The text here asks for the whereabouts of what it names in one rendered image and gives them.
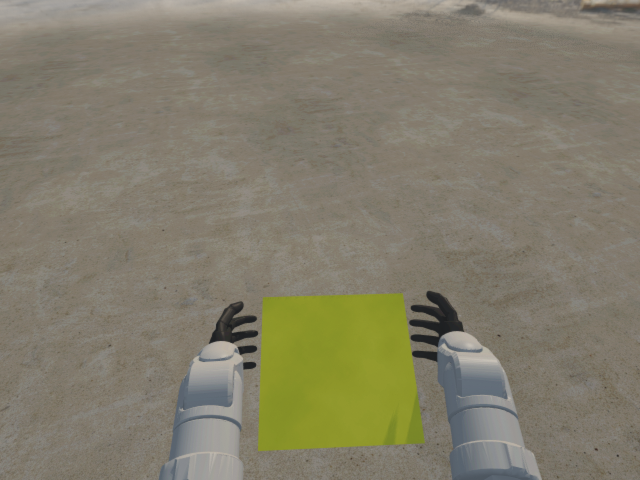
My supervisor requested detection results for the robot left forearm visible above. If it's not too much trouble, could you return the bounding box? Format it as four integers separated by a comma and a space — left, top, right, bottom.
159, 341, 244, 480

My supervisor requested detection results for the left robot hand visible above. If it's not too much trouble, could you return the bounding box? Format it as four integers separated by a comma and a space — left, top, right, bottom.
209, 301, 258, 370

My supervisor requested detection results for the carton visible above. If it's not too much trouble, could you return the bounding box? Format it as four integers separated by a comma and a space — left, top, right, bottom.
258, 293, 425, 451

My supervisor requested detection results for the right robot hand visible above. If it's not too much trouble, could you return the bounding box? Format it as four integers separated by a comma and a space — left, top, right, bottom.
409, 291, 464, 362

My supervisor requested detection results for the robot right forearm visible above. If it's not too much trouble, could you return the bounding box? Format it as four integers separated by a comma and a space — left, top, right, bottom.
437, 331, 542, 480

